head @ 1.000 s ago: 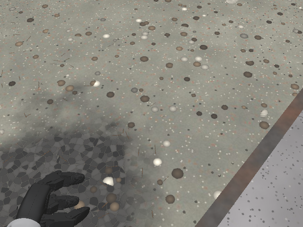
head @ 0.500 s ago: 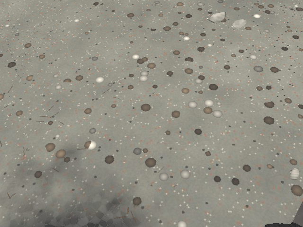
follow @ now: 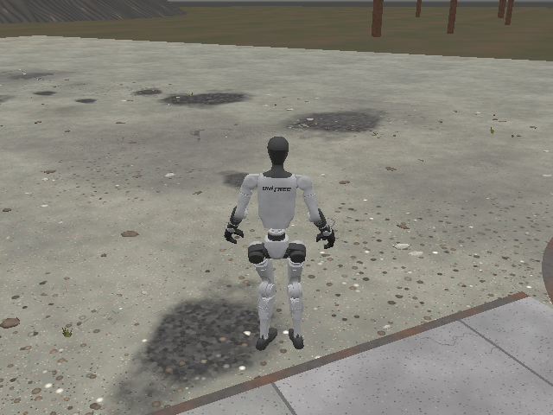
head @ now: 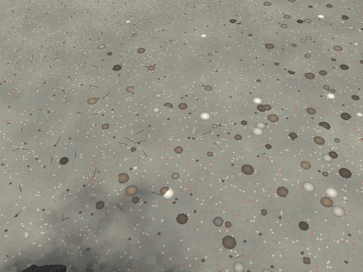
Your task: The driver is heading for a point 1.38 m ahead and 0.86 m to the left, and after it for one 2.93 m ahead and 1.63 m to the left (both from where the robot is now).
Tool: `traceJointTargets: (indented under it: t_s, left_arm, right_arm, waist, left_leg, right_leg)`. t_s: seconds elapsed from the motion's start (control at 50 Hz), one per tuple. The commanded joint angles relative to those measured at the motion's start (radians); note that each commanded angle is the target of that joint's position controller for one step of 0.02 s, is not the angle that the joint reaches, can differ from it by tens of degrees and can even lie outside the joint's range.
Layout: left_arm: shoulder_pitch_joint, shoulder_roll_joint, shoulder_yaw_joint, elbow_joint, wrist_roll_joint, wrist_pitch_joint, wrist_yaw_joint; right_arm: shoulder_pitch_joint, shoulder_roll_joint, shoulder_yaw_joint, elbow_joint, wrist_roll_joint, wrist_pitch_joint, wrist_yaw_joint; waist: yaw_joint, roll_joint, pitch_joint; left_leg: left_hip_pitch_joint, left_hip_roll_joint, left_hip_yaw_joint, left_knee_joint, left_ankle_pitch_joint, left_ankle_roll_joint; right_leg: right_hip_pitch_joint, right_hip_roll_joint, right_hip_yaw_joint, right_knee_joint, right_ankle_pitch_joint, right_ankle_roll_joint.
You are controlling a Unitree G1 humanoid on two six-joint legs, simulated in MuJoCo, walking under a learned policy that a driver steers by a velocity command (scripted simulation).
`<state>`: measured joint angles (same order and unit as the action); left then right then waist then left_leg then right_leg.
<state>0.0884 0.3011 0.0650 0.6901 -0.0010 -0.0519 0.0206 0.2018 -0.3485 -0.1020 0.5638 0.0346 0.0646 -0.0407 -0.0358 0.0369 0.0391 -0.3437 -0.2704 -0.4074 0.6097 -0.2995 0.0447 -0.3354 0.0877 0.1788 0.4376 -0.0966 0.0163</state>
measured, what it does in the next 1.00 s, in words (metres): steps on the spot, turning left: left foot, then right foot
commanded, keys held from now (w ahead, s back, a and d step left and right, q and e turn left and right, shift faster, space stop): q+shift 0.66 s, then shift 0.34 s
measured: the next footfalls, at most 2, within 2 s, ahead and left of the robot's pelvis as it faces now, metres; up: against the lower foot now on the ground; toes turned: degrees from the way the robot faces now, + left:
left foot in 0.48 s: +0.00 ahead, +0.13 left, +0.00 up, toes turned +33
right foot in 0.94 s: +0.18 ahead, -0.01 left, +0.00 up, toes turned +51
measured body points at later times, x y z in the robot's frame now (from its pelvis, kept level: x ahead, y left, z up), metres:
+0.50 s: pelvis +0.01 +0.01 -0.01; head +0.05 +0.05 +0.44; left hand +0.00 +0.34 -0.11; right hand +0.31 -0.15 -0.08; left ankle -0.03 +0.11 -0.74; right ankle +0.07 -0.13 -0.73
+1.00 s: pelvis +0.06 +0.03 +0.00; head +0.08 +0.03 +0.45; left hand -0.04 +0.32 -0.09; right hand +0.38 +0.00 -0.09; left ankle -0.03 +0.11 -0.73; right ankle +0.15 -0.04 -0.73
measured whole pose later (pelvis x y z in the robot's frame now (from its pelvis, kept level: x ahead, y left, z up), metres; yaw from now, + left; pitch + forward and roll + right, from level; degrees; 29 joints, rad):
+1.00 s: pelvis +0.06 +0.03 +0.00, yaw +49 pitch +2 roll -1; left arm 0.16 0.27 0.06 0.70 0.03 -0.02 0.00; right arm 0.13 -0.29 -0.04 0.59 -0.01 0.03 -0.02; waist 0.01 0.05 0.01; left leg -0.34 -0.11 -0.22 0.69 -0.43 0.00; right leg -0.32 0.03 0.02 0.56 -0.28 -0.01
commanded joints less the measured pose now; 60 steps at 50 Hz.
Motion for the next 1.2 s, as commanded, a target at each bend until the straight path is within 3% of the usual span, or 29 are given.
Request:
traceJointTargets:
  t_s: [0.02,0.04,0.06,0.08,0.14,0.22,0.32,0.42,0.46,0.48,0.5,0.52,0.54,0.56,0.58,0.6,0.64,0.72,0.86,0.92,0.94,0.96,0.98,1.0,1.02,1.04,1.08,1.12,1.2]
  left_arm:
    - [0.003,0.156,0.05,-0.088,0.045,0.004,0.004]
    - [-0.035,0.112,0.04,-0.107,0.033,0.007,0.01]
    - [-0.066,0.084,0.031,-0.117,0.021,0.017,0.018]
    - [-0.075,0.081,0.026,-0.125,0.012,0.027,0.027]
    - [-0.056,0.086,0.017,-0.122,0.025,0.046,0.04]
    - [0.012,0.114,0.029,-0.096,0.032,0.057,0.04]
    - [-0.006,0.15,0.05,-0.077,0.023,0.056,0.02]
    - [-0.004,0.175,0.071,-0.053,-0.015,0.04,-0.01]
    - [0.001,0.157,0.071,-0.037,-0.036,0.038,-0.016]
    - [0.064,0.114,0.063,-0.01,-0.03,0.039,-0.023]
    - [0.066,0.06,0.046,-0.056,0.018,0.037,-0.029]
    - [-0.039,0.063,0.04,-0.116,0.037,0.03,-0.017]
    - [-0.105,0.116,0.052,-0.121,0.017,0.03,-0.008]
    - [-0.113,0.111,0.052,-0.124,0.004,0.027,0.001]
    - [-0.082,0.122,0.056,-0.103,0.012,0.028,0.011]
    - [-0.055,0.133,0.06,-0.096,0.019,0.03,0.016]
    - [-0.02,0.118,0.056,-0.077,0.02,0.027,0.008]
    - [-0.011,0.08,0.034,-0.055,0.006,0.034,0.0]
    - [-0.023,0.088,0.027,-0.075,-0.001,0.034,-0.016]
    - [0.03,0.071,0.024,-0.069,0.0,0.019,-0.027]
    - [0.04,0.083,0.025,-0.072,0.015,0.014,-0.027]
    - [0.043,0.152,0.035,-0.09,0.036,0.014,-0.022]
    - [0.029,0.149,0.029,-0.071,0.05,0.017,-0.02]
    - [0.036,0.098,0.018,-0.074,0.038,0.013,-0.018]
    - [0.053,0.097,0.017,-0.068,0.03,0.012,-0.014]
    - [0.095,0.113,0.022,-0.053,0.016,0.015,-0.008]
    - [0.164,0.17,0.04,-0.024,-0.018,0.024,0.003]
    - [0.181,0.146,0.034,-0.028,-0.014,0.025,0.012]
    - [0.187,0.142,0.034,-0.033,-0.024,0.002,0.007]
  right_arm:
    - [0.079,-0.138,-0.029,-0.082,-0.003,-0.025,0.023]
    - [0.072,-0.191,-0.045,-0.059,-0.002,-0.024,0.029]
    - [0.08,-0.186,-0.048,-0.036,-0.002,-0.014,0.026]
    - [0.096,-0.161,-0.041,-0.023,-0.008,-0.003,0.021]
    - [0.072,-0.101,-0.016,-0.048,-0.001,0.0,0.024]
    - [-0.008,-0.07,-0.002,-0.086,-0.003,-0.011,0.025]
    - [-0.028,-0.038,0.009,-0.09,-0.014,-0.011,0.039]
    - [-0.033,-0.05,-0.004,-0.088,-0.009,0.015,0.06]
    - [0.027,-0.058,-0.021,-0.065,-0.007,0.023,0.062]
    - [0.11,-0.111,-0.047,-0.034,-0.01,0.02,0.048]
    - [0.165,-0.275,-0.088,-0.043,-0.011,0.01,0.029]
    - [0.112,-0.287,-0.078,-0.086,-0.053,-0.027,0.039]
    - [0.1,-0.229,-0.065,-0.079,-0.057,-0.053,0.052]
    - [0.07,-0.205,-0.056,-0.063,-0.04,-0.066,0.047]
    - [0.018,-0.168,-0.044,-0.069,-0.017,-0.062,0.038]
    - [-0.037,-0.152,-0.034,-0.081,-0.008,-0.053,0.028]
    - [-0.063,-0.145,-0.028,-0.093,-0.022,-0.045,0.014]
    - [-0.045,-0.144,-0.024,-0.078,-0.023,-0.039,0.0]
    - [-0.057,-0.124,0.0,-0.059,-0.038,-0.03,0.017]
    - [-0.093,-0.094,0.014,-0.053,-0.024,-0.03,0.018]
    - [-0.066,-0.067,0.022,-0.044,-0.028,-0.035,0.017]
    - [0.0,-0.027,0.033,-0.038,-0.052,-0.043,0.018]
    - [0.026,-0.04,0.027,-0.037,-0.043,-0.049,0.017]
    - [-0.018,-0.098,0.012,-0.033,-0.046,-0.052,0.01]
    - [-0.064,-0.118,0.0,-0.035,-0.034,-0.049,0.006]
    - [-0.058,-0.091,0.005,-0.021,-0.033,-0.042,0.005]
    - [-0.054,-0.064,0.011,-0.017,-0.021,-0.045,0.024]
    - [-0.077,-0.04,0.019,-0.015,-0.013,-0.069,0.039]
    - [-0.087,0.016,0.037,0.002,-0.016,-0.128,0.048]
  waist:
    - [-0.015,-0.285,-0.214]
    - [-0.01,-0.214,-0.161]
    - [-0.011,-0.158,-0.118]
    - [-0.007,-0.129,-0.096]
    - [0.016,-0.151,-0.051]
    - [0.072,-0.173,-0.089]
    - [0.066,-0.179,-0.116]
    - [0.046,-0.194,-0.123]
    - [0.001,-0.164,-0.138]
    - [-0.021,-0.051,-0.149]
    - [0.004,0.3,-0.136]
    - [-0.022,0.299,-0.229]
    - [-0.055,0.167,-0.221]
    - [-0.022,0.135,-0.167]
    - [0.011,0.077,-0.147]
    - [0.042,0.083,-0.137]
    - [0.06,0.086,-0.166]
    - [0.039,0.087,-0.187]
    - [0.005,0.14,-0.154]
    - [0.051,0.134,-0.139]
    - [0.052,0.095,-0.138]
    - [0.004,-0.09,-0.166]
    - [-0.034,-0.27,-0.135]
    - [0.015,-0.255,-0.127]
    - [0.042,-0.222,-0.116]
    - [0.053,-0.176,-0.149]
    - [0.076,-0.214,-0.082]
    - [0.087,-0.219,-0.029]
    - [0.082,-0.217,-0.037]
  left_leg:
    - [-0.236,0.107,0.124,0.423,-0.351,-0.078]
    - [-0.261,0.155,0.159,0.506,-0.263,-0.107]
    - [-0.278,0.179,0.185,0.56,-0.193,-0.119]
    - [-0.299,0.191,0.216,0.644,-0.139,-0.13]
    - [-0.348,0.252,0.334,0.703,-0.062,-0.154]
    - [-0.393,0.342,0.372,0.578,-0.034,-0.189]
    - [-0.263,0.38,0.416,0.381,-0.014,-0.16]
    - [-0.093,0.354,0.479,0.132,-0.04,-0.081]
    - [0.058,0.311,0.502,-0.065,0.064,-0.024]
    - [0.231,0.302,0.43,-0.174,0.219,0.026]
    - [0.452,0.563,0.038,-0.172,0.746,0.148]
    - [0.414,0.655,-0.189,-0.205,0.691,0.325]
    - [0.401,0.617,-0.104,-0.242,0.569,0.305]
    - [0.358,0.564,-0.047,-0.251,0.477,0.252]
    - [0.327,0.526,-0.002,-0.243,0.431,0.206]
    - [0.266,0.499,0.032,-0.239,0.445,0.186]
    - [0.214,0.456,0.056,-0.228,0.497,0.177]
    - [0.206,0.432,0.061,-0.187,0.479,0.162]
    - [0.133,0.44,-0.038,-0.139,0.474,0.172]
    - [0.107,0.394,-0.049,-0.108,0.405,0.132]
    - [0.067,0.356,-0.031,-0.091,0.284,0.084]
    - [0.005,0.255,0.075,0.049,0.042,0.019]
    - [-0.061,0.168,0.191,0.128,-0.217,-0.044]
    - [-0.087,0.207,0.223,0.236,-0.307,-0.088]
    - [-0.122,0.215,0.233,0.334,-0.314,-0.107]
    - [-0.158,0.226,0.256,0.381,-0.284,-0.119]
    - [-0.291,0.254,0.315,0.436,-0.192,-0.115]
    - [-0.3,0.269,0.377,0.384,-0.128,-0.095]
    - [-0.105,0.27,0.424,0.112,-0.076,-0.051]
  right_leg:
    - [0.305,-0.481,0.387,-0.108,0.29,-0.282]
    - [0.259,-0.434,0.297,-0.108,0.205,-0.265]
    - [0.222,-0.363,0.195,-0.102,0.101,-0.221]
    - [0.199,-0.329,0.137,-0.104,0.059,-0.199]
    - [0.163,-0.286,-0.007,-0.14,0.114,-0.213]
    - [0.29,-0.336,-0.069,-0.145,0.173,-0.253]
    - [0.268,-0.383,-0.179,-0.142,0.171,-0.248]
    - [0.265,-0.437,-0.257,-0.073,0.203,-0.191]
    - [0.221,-0.419,-0.32,0.052,0.146,-0.116]
    - [0.097,-0.353,-0.379,0.219,0.041,-0.047]
    - [-0.274,-0.215,-0.442,0.578,-0.502,0.054]
    - [-0.442,-0.113,-0.207,0.764,-0.599,0.078]
    - [-0.461,-0.122,-0.133,0.822,-0.525,0.055]
    - [-0.471,-0.127,-0.108,0.791,-0.427,0.028]
    - [-0.461,-0.142,-0.093,0.754,-0.353,0.023]
    - [-0.414,-0.137,-0.088,0.715,-0.299,0.025]
    - [-0.333,-0.096,-0.096,0.676,-0.23,0.04]
    - [-0.264,-0.067,-0.103,0.484,-0.179,0.069]
    - [-0.115,-0.074,-0.116,0.323,-0.252,0.043]
    - [0.043,-0.076,-0.137,0.06,-0.094,0.005]
    - [0.136,-0.126,-0.091,-0.022,0.062,-0.019]
    - [0.226,-0.292,0.07,-0.044,0.296,-0.08]
    - [0.184,-0.414,0.216,-0.065,0.409,-0.244]
    - [0.17,-0.45,0.267,-0.097,0.343,-0.311]
    - [0.19,-0.428,0.247,-0.098,0.294,-0.306]
    - [0.231,-0.39,0.221,-0.137,-0.021,-0.27]
    - [0.261,-0.362,0.255,-0.231,-0.558,-0.225]
    - [0.227,-0.333,0.211,-0.278,-0.587,-0.206]
    - [0.146,-0.292,0.086,-0.288,-0.435,-0.195]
